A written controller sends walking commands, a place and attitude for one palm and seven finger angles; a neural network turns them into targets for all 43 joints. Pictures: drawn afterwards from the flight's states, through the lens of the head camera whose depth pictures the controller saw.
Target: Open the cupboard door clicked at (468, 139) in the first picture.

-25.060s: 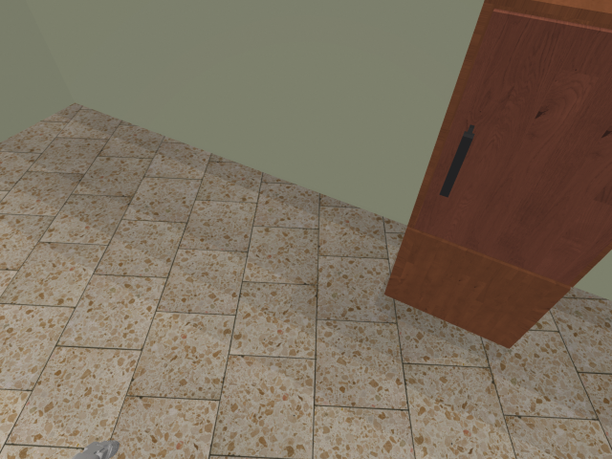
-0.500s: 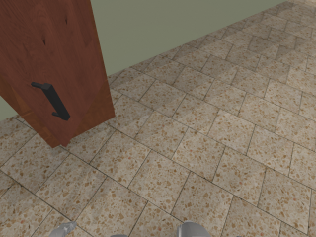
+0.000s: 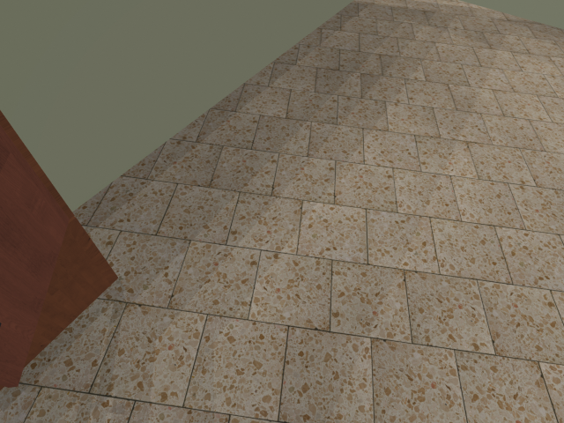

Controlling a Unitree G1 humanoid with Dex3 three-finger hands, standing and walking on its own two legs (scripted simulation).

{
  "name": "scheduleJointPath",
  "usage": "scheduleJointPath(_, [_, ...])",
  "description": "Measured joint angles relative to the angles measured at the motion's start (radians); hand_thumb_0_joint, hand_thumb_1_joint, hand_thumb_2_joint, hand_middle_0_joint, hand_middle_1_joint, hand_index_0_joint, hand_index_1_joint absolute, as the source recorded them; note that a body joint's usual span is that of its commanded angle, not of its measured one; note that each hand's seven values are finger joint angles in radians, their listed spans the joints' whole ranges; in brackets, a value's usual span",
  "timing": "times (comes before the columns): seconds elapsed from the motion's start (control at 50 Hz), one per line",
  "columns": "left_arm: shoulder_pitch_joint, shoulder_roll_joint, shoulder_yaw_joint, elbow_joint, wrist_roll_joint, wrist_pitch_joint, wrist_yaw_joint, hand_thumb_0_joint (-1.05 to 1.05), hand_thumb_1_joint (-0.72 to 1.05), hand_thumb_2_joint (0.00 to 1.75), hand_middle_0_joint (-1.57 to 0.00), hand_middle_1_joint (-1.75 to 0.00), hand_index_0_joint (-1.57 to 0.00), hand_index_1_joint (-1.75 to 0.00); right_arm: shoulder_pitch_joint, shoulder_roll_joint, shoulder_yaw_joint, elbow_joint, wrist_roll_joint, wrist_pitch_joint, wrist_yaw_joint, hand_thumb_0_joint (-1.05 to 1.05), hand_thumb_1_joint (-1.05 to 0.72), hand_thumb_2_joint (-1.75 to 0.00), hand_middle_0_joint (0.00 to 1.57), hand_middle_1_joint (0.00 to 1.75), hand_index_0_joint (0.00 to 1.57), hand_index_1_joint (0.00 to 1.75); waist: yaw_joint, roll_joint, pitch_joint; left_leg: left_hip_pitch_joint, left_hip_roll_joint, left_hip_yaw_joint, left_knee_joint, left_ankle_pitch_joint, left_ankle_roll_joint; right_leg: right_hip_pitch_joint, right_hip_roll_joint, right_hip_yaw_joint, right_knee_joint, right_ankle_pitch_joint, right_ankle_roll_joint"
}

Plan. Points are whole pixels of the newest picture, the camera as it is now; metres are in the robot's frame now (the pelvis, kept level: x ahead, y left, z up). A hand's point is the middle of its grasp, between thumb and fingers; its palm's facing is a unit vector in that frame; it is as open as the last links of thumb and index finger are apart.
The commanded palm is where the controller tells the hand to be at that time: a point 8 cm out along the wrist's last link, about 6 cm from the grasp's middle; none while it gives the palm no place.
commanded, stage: walk to a spot facing it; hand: left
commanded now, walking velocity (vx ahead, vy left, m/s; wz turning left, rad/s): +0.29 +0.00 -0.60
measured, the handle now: out of the picture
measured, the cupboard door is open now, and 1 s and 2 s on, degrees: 39 39 39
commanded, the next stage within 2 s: turn to face it in 1.28 s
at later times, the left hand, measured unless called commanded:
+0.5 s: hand (260, 301) +0.35 +0.05 -0.16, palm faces -0.33 -0.92 -0.21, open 7.4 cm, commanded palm none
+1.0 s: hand (272, 256) +0.46 +0.03 -0.18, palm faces -0.35 -0.92 -0.15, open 7.4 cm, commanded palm none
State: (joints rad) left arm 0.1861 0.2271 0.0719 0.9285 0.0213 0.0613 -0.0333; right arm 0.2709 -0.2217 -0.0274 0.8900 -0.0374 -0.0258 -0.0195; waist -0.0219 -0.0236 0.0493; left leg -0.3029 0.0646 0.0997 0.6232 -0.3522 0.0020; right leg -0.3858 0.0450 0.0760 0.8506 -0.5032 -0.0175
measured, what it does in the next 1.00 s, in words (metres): walks ahead, turning right: right foot, then left foot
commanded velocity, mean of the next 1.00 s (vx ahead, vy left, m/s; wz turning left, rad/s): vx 0.35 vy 0.00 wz -0.38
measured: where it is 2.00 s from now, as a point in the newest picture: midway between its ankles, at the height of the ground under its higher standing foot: (381, 277)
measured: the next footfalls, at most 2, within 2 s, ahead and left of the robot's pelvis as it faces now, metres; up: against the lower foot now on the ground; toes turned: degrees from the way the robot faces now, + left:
right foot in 0.38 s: +0.22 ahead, -0.16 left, +0.00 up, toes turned -21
left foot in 0.88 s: +0.54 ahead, -0.09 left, +0.00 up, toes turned -19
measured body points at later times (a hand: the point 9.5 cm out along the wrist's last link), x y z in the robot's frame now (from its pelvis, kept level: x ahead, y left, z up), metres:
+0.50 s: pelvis +0.17 -0.09 +0.00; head +0.23 -0.11 +0.44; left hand +0.37 +0.10 -0.14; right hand +0.05 -0.30 -0.15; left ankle +0.12 +0.09 -0.62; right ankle +0.18 -0.15 -0.73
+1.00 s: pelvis +0.43 -0.15 +0.00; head +0.47 -0.15 +0.45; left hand +0.48 +0.08 -0.16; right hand +0.45 -0.41 -0.13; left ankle +0.50 -0.07 -0.73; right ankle +0.27 -0.19 -0.62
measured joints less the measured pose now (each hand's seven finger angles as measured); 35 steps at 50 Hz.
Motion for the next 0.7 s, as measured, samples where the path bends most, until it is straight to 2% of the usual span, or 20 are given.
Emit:
scheduleJointPath(0.06, [-0.020, 0.007, 0.012, 0.005, 0.011, -0.010, -0.018, 0.01, 0.91, 0.90, -0.20, -0.30, -0.20, -0.30, 0.057, 0.026, 0.017, 0.020, -0.003, -0.013, -0.003, 0.01, -0.91, -0.90, 0.20, 0.30, 0.20, 0.30, 0.003, -0.014, 0.000, 0.072, 0.013, 0.037, -0.086, 0.014, 0.006, -0.112, -0.039, -0.064, 0.239, 0.094, 0.011])
scheduleJointPath(0.1, [-0.035, 0.006, 0.013, -0.001, 0.011, -0.017, -0.026, 0.01, 0.91, 0.90, -0.20, -0.30, -0.20, -0.30, 0.091, 0.038, 0.024, 0.040, -0.001, -0.019, -0.007, 0.01, -0.91, -0.90, 0.20, 0.30, 0.20, 0.30, 0.010, -0.012, 0.005, 0.124, 0.023, 0.064, -0.156, 0.032, -0.004, -0.167, -0.067, -0.094, 0.295, 0.163, 0.021])
scheduleJointPath(0.14, [-0.052, 0.003, 0.010, -0.006, 0.009, -0.022, -0.029, 0.01, 0.91, 0.90, -0.19, -0.30, -0.20, -0.30, 0.121, 0.047, 0.029, 0.061, 0.001, -0.027, -0.010, 0.01, -0.91, -0.90, 0.20, 0.30, 0.20, 0.30, 0.010, -0.006, 0.013, 0.169, 0.035, 0.093, -0.207, 0.039, -0.010, -0.205, -0.086, -0.114, 0.289, 0.203, 0.025])
scheduleJointPath(0.2, [-0.083, -0.001, 0.004, -0.006, 0.008, -0.022, -0.031, 0.01, 0.91, 0.90, -0.19, -0.30, -0.19, -0.30, 0.161, 0.057, 0.030, 0.087, 0.000, -0.031, -0.010, 0.01, -0.91, -0.90, 0.20, 0.30, 0.20, 0.30, -0.002, 0.000, 0.029, 0.231, 0.049, 0.140, -0.250, 0.026, -0.026, -0.226, -0.102, -0.143, 0.186, 0.239, 0.024])
scheduleJointPath(0.26, [-0.126, -0.005, -0.002, -0.003, 0.007, -0.016, -0.033, 0.01, 0.91, 0.90, -0.19, -0.30, -0.19, -0.30, 0.196, 0.062, 0.028, 0.109, -0.003, -0.027, -0.009, 0.01, -0.91, -0.90, 0.20, 0.30, 0.20, 0.30, -0.025, 0.002, 0.048, 0.283, 0.058, 0.185, -0.259, -0.007, -0.048, -0.211, -0.106, -0.175, 0.032, 0.253, 0.012])
scheduleJointPath(0.32, [-0.168, -0.011, -0.008, -0.009, 0.006, -0.020, -0.035, 0.01, 0.91, 0.90, -0.19, -0.30, -0.19, -0.30, 0.227, 0.060, 0.025, 0.132, -0.003, -0.020, -0.007, 0.01, -0.91, -0.90, 0.20, 0.30, 0.20, 0.30, -0.046, 0.014, 0.066, 0.324, 0.079, 0.224, -0.229, -0.063, -0.079, -0.163, -0.085, -0.205, -0.099, 0.233, -0.018])
scheduleJointPath(0.36, [-0.182, -0.012, -0.013, -0.021, 0.004, -0.042, -0.035, 0.01, 0.91, 0.90, -0.19, -0.30, -0.19, -0.30, 0.249, 0.060, 0.024, 0.150, 0.003, -0.010, -0.002, 0.01, -0.91, -0.90, 0.20, 0.30, 0.20, 0.30, -0.049, 0.023, 0.074, 0.321, 0.112, 0.233, -0.121, -0.122, -0.095, -0.086, -0.056, -0.226, -0.192, 0.228, -0.050])
scheduleJointPath(0.38, [-0.183, -0.008, -0.013, -0.029, 0.004, -0.061, -0.032, 0.01, 0.91, 0.90, -0.19, -0.30, -0.19, -0.30, 0.256, 0.064, 0.024, 0.160, 0.011, -0.002, 0.004, 0.01, -0.91, -0.90, 0.21, 0.30, 0.20, 0.30, -0.043, 0.016, 0.075, 0.281, 0.133, 0.221, 0.012, -0.143, -0.088, -0.059, -0.052, -0.226, -0.212, 0.262, -0.075])
scheduleJointPath(0.4, [-0.183, -0.008, -0.010, -0.034, -0.003, -0.079, -0.024, 0.01, 0.91, 0.90, -0.19, -0.30, -0.19, -0.30, 0.239, 0.065, 0.022, 0.170, 0.021, 0.012, 0.007, 0.01, -0.91, -0.90, 0.21, 0.30, 0.20, 0.30, -0.037, 0.015, 0.086, 0.212, 0.141, 0.163, 0.202, -0.175, -0.080, -0.060, -0.045, -0.223, -0.174, 0.256, -0.087])
scheduleJointPath(0.44, [-0.160, -0.011, -0.011, -0.035, -0.015, -0.096, -0.007, 0.01, 0.91, 0.90, -0.19, -0.30, -0.20, -0.30, 0.180, 0.060, 0.012, 0.177, 0.028, 0.032, 0.008, 0.01, -0.91, -0.90, 0.21, 0.30, 0.20, 0.30, -0.036, 0.013, 0.102, 0.056, 0.114, 0.034, 0.533, -0.152, -0.064, -0.030, -0.030, -0.211, -0.148, 0.211, -0.092])
scheduleJointPath(0.48, [-0.119, -0.018, -0.015, -0.018, -0.017, -0.094, 0.009, 0.01, 0.91, 0.90, -0.19, -0.30, -0.20, -0.30, 0.112, 0.051, 0.000, 0.160, 0.023, 0.035, 0.007, 0.02, -0.91, -0.90, 0.21, 0.30, 0.20, 0.30, -0.035, 0.017, 0.097, -0.068, 0.101, -0.025, 0.651, -0.067, -0.058, 0.027, -0.009, -0.194, -0.205, 0.208, -0.085])
scheduleJointPath(0.56, [-0.027, -0.032, -0.008, 0.032, -0.011, -0.095, 0.028, 0.00, 0.93, 0.90, -0.20, -0.30, -0.20, -0.30, -0.012, 0.042, -0.015, 0.095, 0.012, 0.024, 0.011, 0.01, -0.91, -0.90, 0.20, 0.30, 0.20, 0.30, -0.030, 0.021, 0.058, -0.231, 0.100, -0.067, 0.540, 0.051, -0.064, 0.133, 0.022, -0.154, -0.360, 0.244, -0.091])
scheduleJointPath(0.62, [0.031, -0.028, -0.003, 0.062, -0.010, -0.106, 0.026, 0.00, 0.94, 0.90, -0.20, -0.30, -0.20, -0.30, -0.078, 0.039, -0.021, 0.059, 0.010, 0.015, 0.017, 0.01, -0.91, -0.90, 0.20, 0.30, 0.20, 0.30, -0.007, 0.025, 0.028, -0.294, 0.091, -0.084, 0.430, 0.114, -0.069, 0.203, 0.037, -0.128, -0.444, 0.250, -0.094])
scheduleJointPath(0.7, [0.103, -0.035, -0.009, 0.092, -0.010, -0.123, 0.026, 0.00, 0.93, 0.90, -0.20, -0.30, -0.20, -0.30, -0.151, 0.029, -0.023, 0.041, 0.011, 0.012, 0.024, 0.01, -0.91, -0.90, 0.20, 0.30, 0.20, 0.30, 0.032, 0.033, 0.007, -0.321, 0.071, -0.085, 0.318, 0.163, -0.068, 0.292, 0.047, -0.097, -0.507, 0.223, -0.090])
